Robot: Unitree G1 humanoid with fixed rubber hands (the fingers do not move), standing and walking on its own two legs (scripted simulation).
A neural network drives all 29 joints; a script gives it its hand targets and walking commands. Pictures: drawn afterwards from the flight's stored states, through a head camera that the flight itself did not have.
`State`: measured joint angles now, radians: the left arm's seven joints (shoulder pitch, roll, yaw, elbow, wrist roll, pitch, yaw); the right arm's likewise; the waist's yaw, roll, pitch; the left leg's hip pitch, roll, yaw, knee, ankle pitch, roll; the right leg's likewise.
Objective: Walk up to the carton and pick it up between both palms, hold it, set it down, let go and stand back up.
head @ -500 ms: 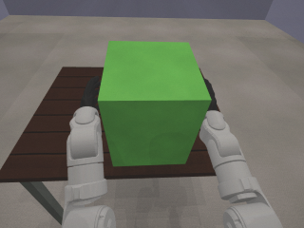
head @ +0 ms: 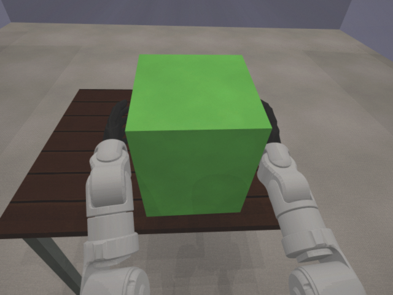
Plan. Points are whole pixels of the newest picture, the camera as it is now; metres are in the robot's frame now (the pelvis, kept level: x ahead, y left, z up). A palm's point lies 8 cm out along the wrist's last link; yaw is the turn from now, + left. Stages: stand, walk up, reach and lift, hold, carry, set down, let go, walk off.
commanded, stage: hold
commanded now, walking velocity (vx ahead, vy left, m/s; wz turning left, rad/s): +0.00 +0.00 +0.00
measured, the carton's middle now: (192, 138) +0.38 +0.01 +0.16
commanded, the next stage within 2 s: none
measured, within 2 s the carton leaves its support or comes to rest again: neither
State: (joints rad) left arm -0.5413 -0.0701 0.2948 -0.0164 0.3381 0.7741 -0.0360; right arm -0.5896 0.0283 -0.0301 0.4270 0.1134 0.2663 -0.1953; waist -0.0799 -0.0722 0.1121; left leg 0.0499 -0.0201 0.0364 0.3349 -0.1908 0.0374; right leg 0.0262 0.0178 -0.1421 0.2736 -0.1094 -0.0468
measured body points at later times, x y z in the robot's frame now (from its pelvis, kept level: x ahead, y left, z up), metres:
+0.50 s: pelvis +0.00 +0.00 +0.00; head -0.04 +0.03 +0.45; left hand +0.36 +0.16 +0.18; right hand +0.37 -0.14 +0.17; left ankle +0.01 +0.09 -0.75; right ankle +0.05 -0.08 -0.75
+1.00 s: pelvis +0.00 +0.00 +0.00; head -0.04 +0.03 +0.45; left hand +0.36 +0.16 +0.18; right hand +0.37 -0.13 +0.18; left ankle +0.01 +0.09 -0.75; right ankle +0.05 -0.08 -0.75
